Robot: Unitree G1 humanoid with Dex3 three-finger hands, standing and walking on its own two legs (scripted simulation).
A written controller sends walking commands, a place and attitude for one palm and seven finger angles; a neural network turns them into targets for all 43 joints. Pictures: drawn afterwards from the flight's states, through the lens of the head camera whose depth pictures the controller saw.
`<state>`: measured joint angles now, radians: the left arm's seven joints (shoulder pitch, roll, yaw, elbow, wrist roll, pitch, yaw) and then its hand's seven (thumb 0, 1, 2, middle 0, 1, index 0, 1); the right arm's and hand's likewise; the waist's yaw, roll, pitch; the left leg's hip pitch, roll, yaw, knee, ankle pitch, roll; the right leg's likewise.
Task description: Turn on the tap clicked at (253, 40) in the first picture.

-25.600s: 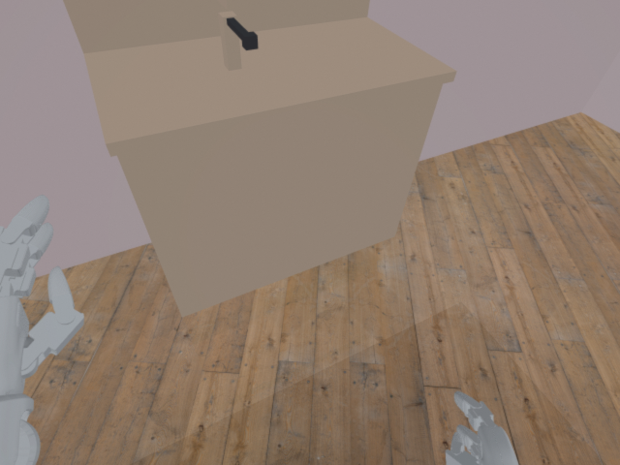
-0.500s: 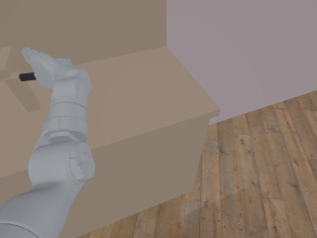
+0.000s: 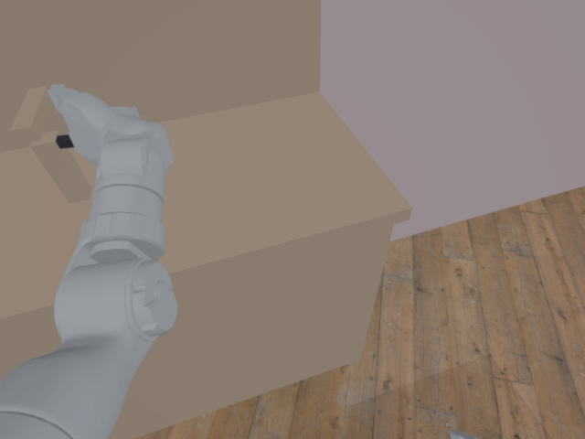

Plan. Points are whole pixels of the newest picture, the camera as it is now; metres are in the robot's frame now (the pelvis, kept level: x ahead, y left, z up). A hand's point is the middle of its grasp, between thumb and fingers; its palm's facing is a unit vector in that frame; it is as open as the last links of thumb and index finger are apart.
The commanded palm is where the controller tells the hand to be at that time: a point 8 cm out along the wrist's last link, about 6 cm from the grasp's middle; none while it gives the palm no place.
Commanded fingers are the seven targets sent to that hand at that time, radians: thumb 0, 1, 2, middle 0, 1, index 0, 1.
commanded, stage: lift the hand up off the lever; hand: left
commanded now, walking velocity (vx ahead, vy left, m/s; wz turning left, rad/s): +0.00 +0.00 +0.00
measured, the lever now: (137, 134) +0.55 +0.28 +0.16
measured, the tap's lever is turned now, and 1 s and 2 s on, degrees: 80 80 80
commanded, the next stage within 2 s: draw the hand back beside the body in 0.02 s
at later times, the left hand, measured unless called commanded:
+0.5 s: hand (103, 188) +0.36 +0.24 +0.20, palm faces +0.41 -0.90 -0.15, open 7.8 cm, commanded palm +0.33 +0.26 +0.22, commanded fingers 0.00 0.90 0.90 -0.17 -0.21 -0.17 -0.21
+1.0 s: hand (53, 265) +0.25 +0.25 +0.19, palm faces +0.36 -0.91 -0.20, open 7.6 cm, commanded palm +0.21 +0.29 +0.19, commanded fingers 0.00 0.90 0.90 -0.20 -0.28 -0.20 -0.28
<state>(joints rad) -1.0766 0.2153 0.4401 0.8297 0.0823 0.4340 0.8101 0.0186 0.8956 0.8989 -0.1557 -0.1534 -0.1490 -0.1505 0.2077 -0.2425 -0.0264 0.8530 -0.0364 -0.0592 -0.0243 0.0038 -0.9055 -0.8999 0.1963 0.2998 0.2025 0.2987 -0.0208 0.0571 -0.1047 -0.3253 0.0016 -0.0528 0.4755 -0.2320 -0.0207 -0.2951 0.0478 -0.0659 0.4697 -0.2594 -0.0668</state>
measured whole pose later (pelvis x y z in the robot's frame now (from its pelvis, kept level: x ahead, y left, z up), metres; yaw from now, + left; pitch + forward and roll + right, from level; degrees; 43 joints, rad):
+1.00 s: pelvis -0.03 +0.03 +0.01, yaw -3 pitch -7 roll +0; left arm 0.04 0.31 0.24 -0.10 -0.09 -0.10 0.11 0.02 0.89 0.90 -0.20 -0.26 -0.19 -0.26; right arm 0.16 -0.20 0.04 0.66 0.01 -0.09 -0.06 0.01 -0.90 -0.90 0.20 0.30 0.20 0.30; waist 0.06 0.05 0.05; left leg -0.05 0.00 0.01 0.33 -0.16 0.01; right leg -0.03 0.04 0.00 0.30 -0.15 -0.03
